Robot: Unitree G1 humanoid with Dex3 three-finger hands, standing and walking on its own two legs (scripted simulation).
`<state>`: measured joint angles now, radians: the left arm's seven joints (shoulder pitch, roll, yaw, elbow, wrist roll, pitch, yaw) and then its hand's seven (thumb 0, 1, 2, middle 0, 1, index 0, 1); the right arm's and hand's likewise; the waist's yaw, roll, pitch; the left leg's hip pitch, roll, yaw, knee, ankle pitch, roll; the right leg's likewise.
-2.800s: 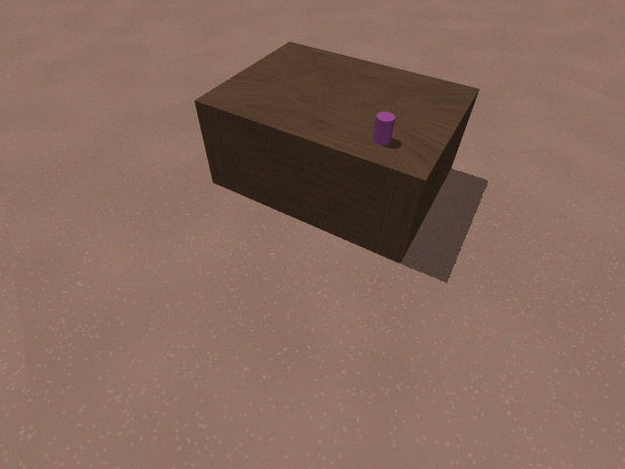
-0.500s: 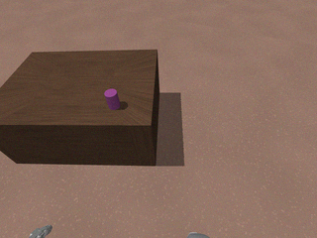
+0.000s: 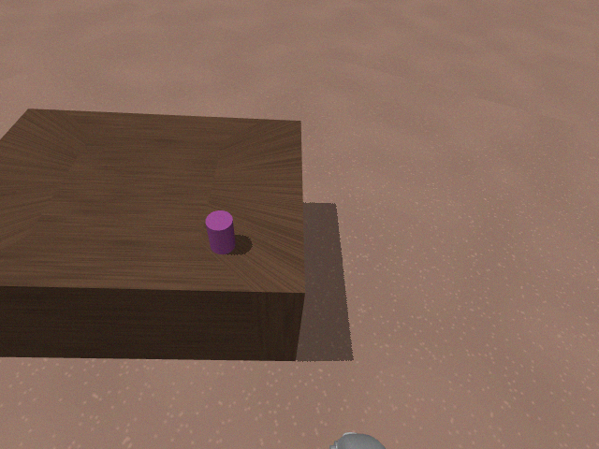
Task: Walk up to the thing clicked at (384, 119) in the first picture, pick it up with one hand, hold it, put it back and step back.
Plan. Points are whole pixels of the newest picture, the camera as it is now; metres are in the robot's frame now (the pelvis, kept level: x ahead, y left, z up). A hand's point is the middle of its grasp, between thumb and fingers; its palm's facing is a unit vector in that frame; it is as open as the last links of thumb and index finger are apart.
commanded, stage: walk up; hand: left
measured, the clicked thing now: (221, 232) +0.67 +0.18 -0.26
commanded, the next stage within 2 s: stand in 1.72 s
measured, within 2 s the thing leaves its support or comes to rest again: neither
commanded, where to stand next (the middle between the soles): +0.21 +0.02 m, yaw -2 degrees
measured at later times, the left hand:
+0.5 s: hand (78, 402) +0.23 +0.32 -0.13, palm faces -0.05 -0.90 -0.42, open 7.4 cm
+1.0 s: hand (89, 395) +0.24 +0.32 -0.16, palm faces -0.04 -0.94 -0.34, open 7.4 cm
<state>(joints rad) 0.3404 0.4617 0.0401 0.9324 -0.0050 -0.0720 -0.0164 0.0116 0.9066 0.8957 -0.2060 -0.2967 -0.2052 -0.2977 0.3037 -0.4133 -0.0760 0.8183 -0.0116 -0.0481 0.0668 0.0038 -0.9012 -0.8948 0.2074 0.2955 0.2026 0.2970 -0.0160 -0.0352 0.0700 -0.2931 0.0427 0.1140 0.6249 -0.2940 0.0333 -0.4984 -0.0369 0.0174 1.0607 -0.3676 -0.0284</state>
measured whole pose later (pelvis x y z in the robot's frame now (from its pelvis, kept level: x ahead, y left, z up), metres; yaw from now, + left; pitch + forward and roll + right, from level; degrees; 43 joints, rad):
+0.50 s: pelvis +0.14 +0.05 -0.01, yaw -1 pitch -2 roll +0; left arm 0.25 0.41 0.02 0.84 0.01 -0.06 -0.01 0.01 0.90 0.90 -0.21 -0.30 -0.21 -0.30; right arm 0.27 -0.42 -0.05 0.87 0.00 -0.02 0.04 0.01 -0.90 -0.89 0.21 0.30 0.20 0.30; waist 0.02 0.04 0.09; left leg -0.42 0.07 0.01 0.73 -0.28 0.00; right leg -0.33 -0.06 -0.03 0.67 -0.30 0.00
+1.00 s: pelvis +0.17 +0.06 +0.00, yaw -2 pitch -2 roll -1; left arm 0.13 0.38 0.01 1.05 0.00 0.02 -0.03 0.01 0.91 0.90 -0.21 -0.30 -0.21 -0.30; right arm 0.07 -0.39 -0.01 1.04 0.00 -0.02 -0.01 0.01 -0.90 -0.89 0.21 0.30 0.20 0.30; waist 0.02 -0.01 0.08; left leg -0.34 0.07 0.02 0.62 -0.24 -0.03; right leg -0.25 -0.02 -0.02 0.62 -0.33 0.02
